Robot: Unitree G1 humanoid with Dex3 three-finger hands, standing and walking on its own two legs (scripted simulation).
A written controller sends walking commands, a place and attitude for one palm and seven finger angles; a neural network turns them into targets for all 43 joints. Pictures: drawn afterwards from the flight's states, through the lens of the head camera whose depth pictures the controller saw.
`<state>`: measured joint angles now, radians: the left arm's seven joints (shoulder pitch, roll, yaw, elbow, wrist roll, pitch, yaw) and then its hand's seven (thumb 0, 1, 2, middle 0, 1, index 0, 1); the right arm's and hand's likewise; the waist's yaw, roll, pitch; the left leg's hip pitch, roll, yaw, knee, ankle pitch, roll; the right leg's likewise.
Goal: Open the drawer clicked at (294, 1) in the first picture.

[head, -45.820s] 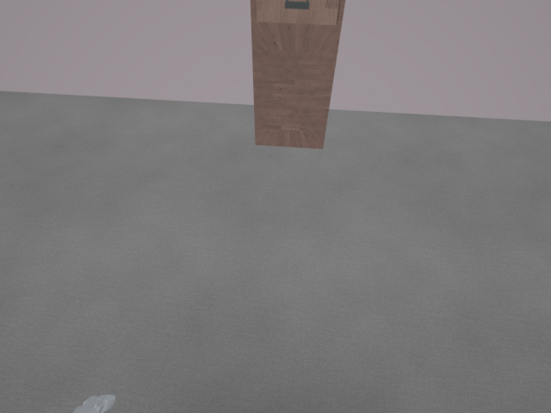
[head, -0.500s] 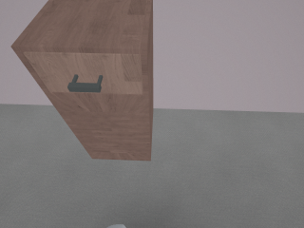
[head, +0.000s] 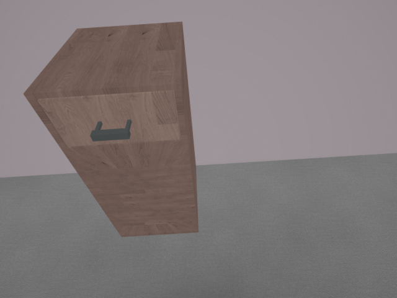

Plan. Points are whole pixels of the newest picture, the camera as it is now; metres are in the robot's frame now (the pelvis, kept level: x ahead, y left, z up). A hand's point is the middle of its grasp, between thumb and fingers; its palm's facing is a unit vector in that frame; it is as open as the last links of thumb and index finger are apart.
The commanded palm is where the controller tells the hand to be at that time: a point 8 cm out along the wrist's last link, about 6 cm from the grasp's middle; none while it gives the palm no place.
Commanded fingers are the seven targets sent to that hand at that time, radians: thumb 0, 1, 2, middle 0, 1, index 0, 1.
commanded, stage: come to a stop and stand still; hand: left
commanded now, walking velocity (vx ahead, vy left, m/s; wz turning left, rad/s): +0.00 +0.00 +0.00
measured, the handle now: (112, 129) +0.54 +0.28 +0.03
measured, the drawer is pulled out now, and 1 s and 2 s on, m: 0.00 0.00 0.00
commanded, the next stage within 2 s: look again from close up in 0.90 s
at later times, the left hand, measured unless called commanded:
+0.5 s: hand out of the picture +0.01 +0.15 -0.16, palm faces +0.00 -0.98 -0.19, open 7.4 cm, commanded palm none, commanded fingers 0.00 0.90 0.90 -0.20 -0.30 -0.20 -0.30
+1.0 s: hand out of the picture +0.02 +0.13 -0.16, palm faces +0.03 -0.98 -0.20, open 7.4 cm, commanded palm none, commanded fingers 0.00 0.90 0.90 -0.20 -0.30 -0.20 -0.30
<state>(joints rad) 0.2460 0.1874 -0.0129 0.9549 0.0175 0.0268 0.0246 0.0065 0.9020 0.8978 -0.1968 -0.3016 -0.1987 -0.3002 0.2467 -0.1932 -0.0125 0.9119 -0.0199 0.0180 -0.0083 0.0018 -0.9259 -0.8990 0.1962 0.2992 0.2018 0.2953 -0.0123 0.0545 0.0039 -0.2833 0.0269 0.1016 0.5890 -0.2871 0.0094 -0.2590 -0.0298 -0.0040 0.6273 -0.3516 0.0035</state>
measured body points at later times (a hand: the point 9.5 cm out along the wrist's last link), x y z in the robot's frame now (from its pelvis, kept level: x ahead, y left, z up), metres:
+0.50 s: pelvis +0.01 -0.02 +0.01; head +0.02 -0.03 +0.46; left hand +0.01 +0.20 -0.14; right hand +0.00 -0.24 -0.15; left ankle +0.02 +0.11 -0.73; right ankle -0.01 -0.12 -0.73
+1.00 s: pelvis +0.03 -0.04 +0.01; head +0.04 -0.05 +0.46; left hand +0.02 +0.18 -0.14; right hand +0.03 -0.26 -0.15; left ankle +0.02 +0.11 -0.73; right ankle -0.01 -0.12 -0.73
